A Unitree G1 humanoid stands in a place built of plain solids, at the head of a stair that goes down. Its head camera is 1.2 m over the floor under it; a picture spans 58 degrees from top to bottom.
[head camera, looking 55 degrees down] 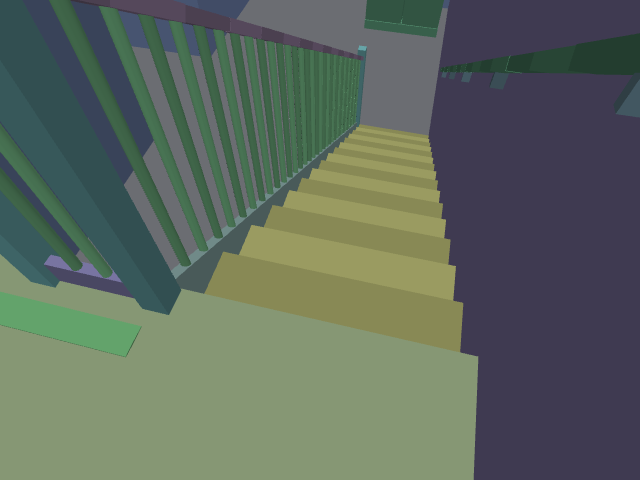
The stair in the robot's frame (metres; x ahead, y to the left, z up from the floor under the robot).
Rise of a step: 0.17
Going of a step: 0.26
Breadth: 0.90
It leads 14 degrees to the right of straight ahead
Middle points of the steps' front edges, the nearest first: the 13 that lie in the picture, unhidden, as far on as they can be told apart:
0.54 -0.01 0.00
0.80 -0.07 -0.17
1.05 -0.13 -0.34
1.31 -0.19 -0.51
1.56 -0.26 -0.68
1.81 -0.32 -0.85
2.07 -0.38 -1.02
2.32 -0.45 -1.19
2.58 -0.51 -1.36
2.83 -0.57 -1.53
3.09 -0.63 -1.70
3.34 -0.70 -1.87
3.59 -0.76 -2.04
